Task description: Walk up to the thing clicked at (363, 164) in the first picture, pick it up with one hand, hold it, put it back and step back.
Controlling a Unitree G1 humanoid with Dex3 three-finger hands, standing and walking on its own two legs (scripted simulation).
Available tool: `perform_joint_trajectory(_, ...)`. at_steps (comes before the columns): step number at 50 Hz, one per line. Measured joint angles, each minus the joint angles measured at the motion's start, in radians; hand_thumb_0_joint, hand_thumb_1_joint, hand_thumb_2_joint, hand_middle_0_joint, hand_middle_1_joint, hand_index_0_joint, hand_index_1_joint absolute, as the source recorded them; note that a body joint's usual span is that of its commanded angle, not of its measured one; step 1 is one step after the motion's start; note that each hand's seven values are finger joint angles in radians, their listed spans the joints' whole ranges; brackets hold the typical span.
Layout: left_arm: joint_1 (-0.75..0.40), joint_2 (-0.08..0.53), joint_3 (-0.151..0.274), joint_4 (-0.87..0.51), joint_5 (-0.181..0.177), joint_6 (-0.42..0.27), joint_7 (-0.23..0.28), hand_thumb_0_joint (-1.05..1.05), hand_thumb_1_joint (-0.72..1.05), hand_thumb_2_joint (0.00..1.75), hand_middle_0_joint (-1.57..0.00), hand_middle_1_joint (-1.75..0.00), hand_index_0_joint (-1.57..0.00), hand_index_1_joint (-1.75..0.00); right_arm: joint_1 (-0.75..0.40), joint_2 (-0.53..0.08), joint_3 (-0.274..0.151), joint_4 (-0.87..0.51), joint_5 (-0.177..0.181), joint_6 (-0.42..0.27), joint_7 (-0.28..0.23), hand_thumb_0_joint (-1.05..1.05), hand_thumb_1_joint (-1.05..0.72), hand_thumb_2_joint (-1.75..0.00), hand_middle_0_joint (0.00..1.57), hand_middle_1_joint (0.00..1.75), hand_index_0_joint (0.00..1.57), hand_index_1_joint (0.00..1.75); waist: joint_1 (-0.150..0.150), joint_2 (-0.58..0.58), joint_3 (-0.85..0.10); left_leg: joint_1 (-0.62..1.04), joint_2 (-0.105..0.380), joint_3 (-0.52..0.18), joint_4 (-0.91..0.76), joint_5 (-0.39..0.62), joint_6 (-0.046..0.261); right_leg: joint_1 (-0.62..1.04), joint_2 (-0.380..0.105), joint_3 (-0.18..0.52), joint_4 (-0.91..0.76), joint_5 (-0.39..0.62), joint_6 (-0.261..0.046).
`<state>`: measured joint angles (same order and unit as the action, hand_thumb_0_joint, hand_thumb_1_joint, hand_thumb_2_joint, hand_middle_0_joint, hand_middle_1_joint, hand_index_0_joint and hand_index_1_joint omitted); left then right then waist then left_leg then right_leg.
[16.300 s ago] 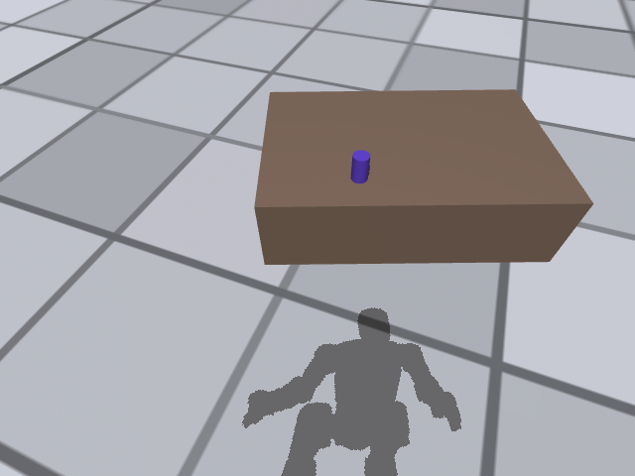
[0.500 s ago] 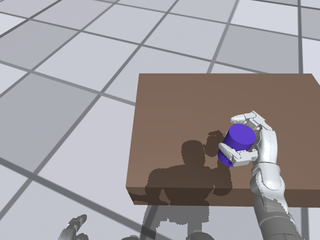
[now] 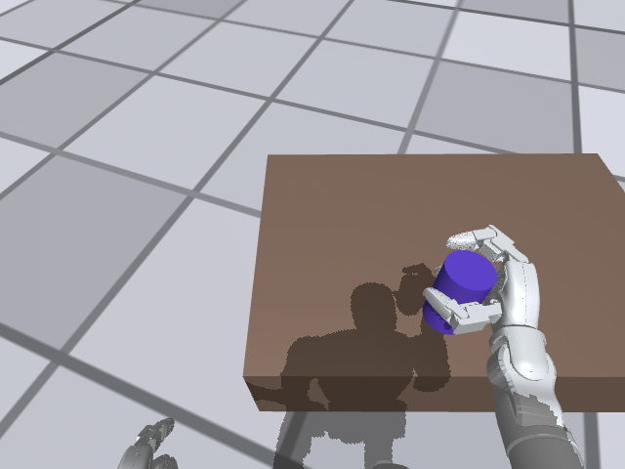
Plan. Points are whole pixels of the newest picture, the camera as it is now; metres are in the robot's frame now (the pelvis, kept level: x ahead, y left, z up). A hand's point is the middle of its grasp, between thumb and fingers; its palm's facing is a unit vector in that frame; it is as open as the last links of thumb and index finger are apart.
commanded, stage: hold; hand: right
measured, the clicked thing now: (456, 293) +0.33 -0.17 +0.03
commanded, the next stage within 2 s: crouch in 1.96 s
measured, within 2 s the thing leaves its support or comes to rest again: neither
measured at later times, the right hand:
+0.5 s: hand (467, 285) +0.32 -0.17 +0.06, palm faces +0.16 +0.99 -0.01, open 9.3 cm
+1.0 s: hand (463, 286) +0.32 -0.17 +0.07, palm faces +0.15 +0.99 -0.01, open 9.3 cm
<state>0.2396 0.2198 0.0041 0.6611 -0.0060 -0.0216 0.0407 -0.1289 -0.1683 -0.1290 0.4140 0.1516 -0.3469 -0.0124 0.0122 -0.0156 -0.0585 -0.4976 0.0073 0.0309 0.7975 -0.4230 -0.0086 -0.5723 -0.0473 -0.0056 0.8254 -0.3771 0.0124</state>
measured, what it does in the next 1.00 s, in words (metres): stands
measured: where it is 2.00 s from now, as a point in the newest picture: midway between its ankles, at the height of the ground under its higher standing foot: outside the picture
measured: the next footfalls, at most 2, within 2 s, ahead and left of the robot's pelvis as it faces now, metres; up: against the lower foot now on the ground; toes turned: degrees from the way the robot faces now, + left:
none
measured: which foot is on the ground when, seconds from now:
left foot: down 0.00-1.00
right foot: down 0.00-1.00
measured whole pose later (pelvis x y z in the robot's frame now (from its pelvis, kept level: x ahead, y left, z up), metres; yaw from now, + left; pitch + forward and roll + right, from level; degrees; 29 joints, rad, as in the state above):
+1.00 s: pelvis -0.01 +0.00 +0.00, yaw +0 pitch +6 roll +1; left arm 0.23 0.22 0.00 0.67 0.00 -0.04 0.05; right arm -0.12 -0.17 -0.12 0.40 0.16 -0.34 -0.01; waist 0.01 -0.02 -0.04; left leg -0.47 0.01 0.03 0.77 -0.40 -0.01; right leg -0.54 -0.04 -0.01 0.79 -0.35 0.01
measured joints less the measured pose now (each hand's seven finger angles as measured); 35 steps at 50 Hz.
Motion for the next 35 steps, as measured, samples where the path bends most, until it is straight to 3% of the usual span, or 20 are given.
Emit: perform_joint_trajectory(35,-0.007,-0.002,0.001,0.013,0.0,-0.01,0.001,0.01,0.91,0.89,-0.2,-0.31,-0.2,-0.3,0.003,0.004,0.005,-0.007,0.004,0.009,0.006,0.03,0.33,-1.1,0.83,1.14,0.77,1.11,-0.002,0.0,0.012,0.026,0.003,-0.002,-0.025,0.019,-0.003,0.026,0.004,-0.003,-0.025,0.019,-0.004)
